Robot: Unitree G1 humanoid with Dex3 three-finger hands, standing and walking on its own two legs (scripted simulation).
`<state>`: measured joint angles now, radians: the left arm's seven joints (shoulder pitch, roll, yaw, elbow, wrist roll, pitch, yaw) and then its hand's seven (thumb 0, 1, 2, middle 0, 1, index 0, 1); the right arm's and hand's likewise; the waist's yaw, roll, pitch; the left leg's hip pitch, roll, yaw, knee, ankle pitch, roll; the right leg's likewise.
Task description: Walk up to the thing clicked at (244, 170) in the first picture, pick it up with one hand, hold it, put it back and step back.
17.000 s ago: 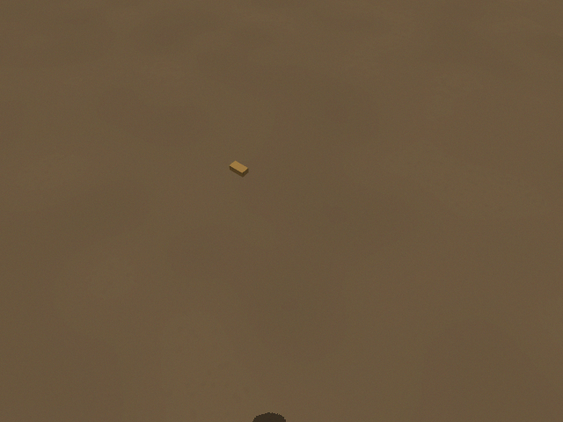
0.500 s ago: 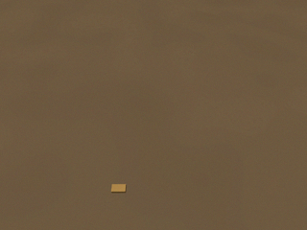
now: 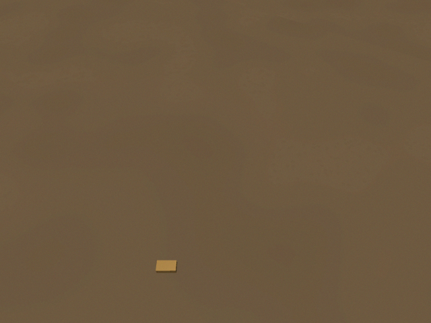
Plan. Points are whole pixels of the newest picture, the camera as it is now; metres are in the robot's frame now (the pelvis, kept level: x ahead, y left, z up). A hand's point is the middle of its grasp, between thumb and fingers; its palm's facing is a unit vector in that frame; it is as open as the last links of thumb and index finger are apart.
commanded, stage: stand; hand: left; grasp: from above
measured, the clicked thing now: (166, 266) +0.46 +0.22 -0.77
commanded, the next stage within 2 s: rise first in 0.66 s
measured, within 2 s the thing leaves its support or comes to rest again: neither
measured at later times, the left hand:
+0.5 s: hand out of the picture +0.06 +0.25 -0.16, palm faces -0.03 -0.94 -0.34, open 7.4 cm
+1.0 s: hand (101, 318) +0.16 +0.25 -0.17, palm faces +0.00 -0.94 -0.33, open 8.8 cm
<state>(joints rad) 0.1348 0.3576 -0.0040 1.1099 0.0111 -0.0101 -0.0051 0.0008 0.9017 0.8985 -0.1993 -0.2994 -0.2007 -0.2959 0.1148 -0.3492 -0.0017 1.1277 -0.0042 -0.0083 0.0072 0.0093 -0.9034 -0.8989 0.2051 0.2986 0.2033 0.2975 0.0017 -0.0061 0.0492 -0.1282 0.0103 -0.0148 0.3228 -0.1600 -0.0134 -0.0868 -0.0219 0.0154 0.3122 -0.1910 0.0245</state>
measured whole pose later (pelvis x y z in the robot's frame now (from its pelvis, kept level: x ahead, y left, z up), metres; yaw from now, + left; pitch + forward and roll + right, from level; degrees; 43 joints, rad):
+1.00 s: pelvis -0.01 +0.00 -0.02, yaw +0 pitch +7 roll +0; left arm -0.06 0.35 0.15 1.05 0.09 0.00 -0.04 0.00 0.50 0.83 -0.25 -0.62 -0.25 -0.61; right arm 0.19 -0.26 -0.02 0.83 0.03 -0.04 -0.03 0.01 -0.90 -0.90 0.20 0.30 0.20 0.30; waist -0.02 -0.02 0.00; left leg -0.46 0.02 -0.03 0.61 -0.27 -0.02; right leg -0.41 -0.01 0.01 0.60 -0.31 0.02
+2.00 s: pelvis -0.03 +0.00 -0.15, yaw +0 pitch +24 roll -3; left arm 0.22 0.38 0.11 0.44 0.37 0.18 0.01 -0.01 -0.32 0.75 -0.34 -0.81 -0.33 -0.81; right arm 0.17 -0.24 -0.02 0.52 0.01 -0.17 -0.01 0.01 -0.93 -0.91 0.21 0.30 0.20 0.30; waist -0.03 0.01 -0.17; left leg -1.24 0.02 -0.07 1.40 -0.59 -0.02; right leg -1.17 0.00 -0.01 1.37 -0.62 0.03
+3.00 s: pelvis -0.10 +0.01 -0.43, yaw -7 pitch +33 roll -8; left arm -0.81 0.76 0.11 1.28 1.26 -0.31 0.30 0.00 -0.20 0.74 -0.37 -0.69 -0.37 -0.68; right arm 0.12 -0.26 0.01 0.76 -0.10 0.00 0.10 0.01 -0.90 -0.90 0.21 0.30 0.20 0.30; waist -0.15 -0.02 -0.08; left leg -2.27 -0.01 -0.16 2.32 -0.64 -0.02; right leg -2.15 0.05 -0.05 2.26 -0.70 0.05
